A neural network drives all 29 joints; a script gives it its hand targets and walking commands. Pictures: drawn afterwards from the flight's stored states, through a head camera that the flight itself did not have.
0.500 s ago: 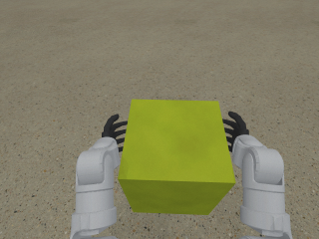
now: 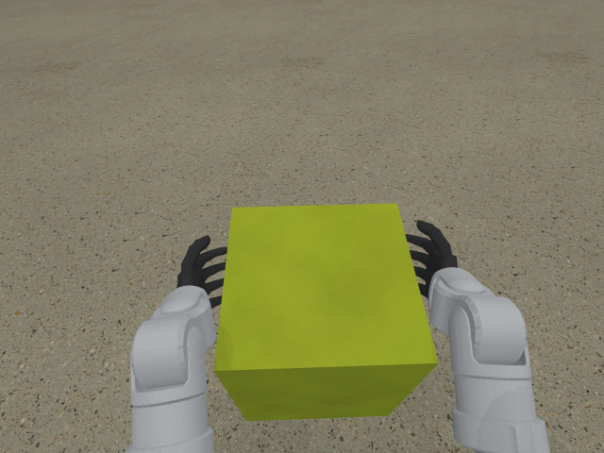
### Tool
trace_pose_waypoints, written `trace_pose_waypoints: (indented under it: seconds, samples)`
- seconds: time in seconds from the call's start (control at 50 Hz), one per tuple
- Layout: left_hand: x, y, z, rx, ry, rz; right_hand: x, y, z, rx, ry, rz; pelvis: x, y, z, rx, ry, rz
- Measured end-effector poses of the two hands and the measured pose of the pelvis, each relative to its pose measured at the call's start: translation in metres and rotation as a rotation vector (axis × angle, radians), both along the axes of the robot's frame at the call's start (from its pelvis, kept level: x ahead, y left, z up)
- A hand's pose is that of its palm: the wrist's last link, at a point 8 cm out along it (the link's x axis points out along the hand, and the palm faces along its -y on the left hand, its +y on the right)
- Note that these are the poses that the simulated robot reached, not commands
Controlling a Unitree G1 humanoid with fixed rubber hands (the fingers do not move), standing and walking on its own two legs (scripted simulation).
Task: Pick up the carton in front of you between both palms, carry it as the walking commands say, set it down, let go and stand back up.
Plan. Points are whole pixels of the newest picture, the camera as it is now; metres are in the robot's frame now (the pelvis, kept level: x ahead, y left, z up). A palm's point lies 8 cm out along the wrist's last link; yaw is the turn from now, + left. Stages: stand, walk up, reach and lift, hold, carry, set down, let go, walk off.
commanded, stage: carry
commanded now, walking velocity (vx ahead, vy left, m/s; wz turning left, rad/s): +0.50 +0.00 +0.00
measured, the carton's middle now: (316, 320) +0.31 -0.01 +0.04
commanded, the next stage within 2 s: none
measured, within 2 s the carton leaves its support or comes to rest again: neither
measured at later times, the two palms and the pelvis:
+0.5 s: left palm (204, 152) +0.62 +0.16 +0.12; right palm (366, 139) +0.63 -0.14 +0.12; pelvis +0.30 +0.00 +0.00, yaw +1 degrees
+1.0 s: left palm (229, 102) +0.88 +0.14 +0.10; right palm (352, 94) +0.89 -0.16 +0.09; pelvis +0.65 -0.01 -0.01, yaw +1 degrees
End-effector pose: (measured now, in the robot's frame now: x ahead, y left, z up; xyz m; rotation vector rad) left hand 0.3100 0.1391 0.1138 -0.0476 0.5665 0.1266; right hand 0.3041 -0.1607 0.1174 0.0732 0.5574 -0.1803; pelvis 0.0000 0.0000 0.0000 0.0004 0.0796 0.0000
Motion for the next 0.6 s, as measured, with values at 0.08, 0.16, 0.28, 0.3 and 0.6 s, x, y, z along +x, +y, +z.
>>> trace_pose_waypoints:
  seconds: [0.08,0.16,0.28,0.3,0.6]
  samples:
    - [0.059,-0.001,-0.005,0.047,0.017,0.036,0.074,-0.001,-0.011,-0.008,0.016,0.067,0.049,-0.012,-0.015,-0.012,-0.003,0.014]
    - [0.092,0.006,-0.017,0.027,0.11,0.089,0.12,0.006,-0.021,0.016,0.107,0.091,0.088,-0.022,-0.005,-0.001,0.0,0.023]
    - [0.156,0.009,-0.008,-0.011,0.105,0.123,0.185,0.009,-0.014,0.042,0.105,0.079,0.15,-0.026,0.012,0.016,0.008,0.036]
    - [0.169,0.008,-0.005,-0.014,0.094,0.121,0.196,0.009,-0.011,0.042,0.093,0.075,0.161,-0.025,0.014,0.018,0.01,0.036]
    - [0.375,0.036,-0.011,-0.031,0.071,0.052,0.383,0.035,-0.01,0.016,0.069,0.012,0.365,0.019,-0.001,0.018,0.007,-0.003]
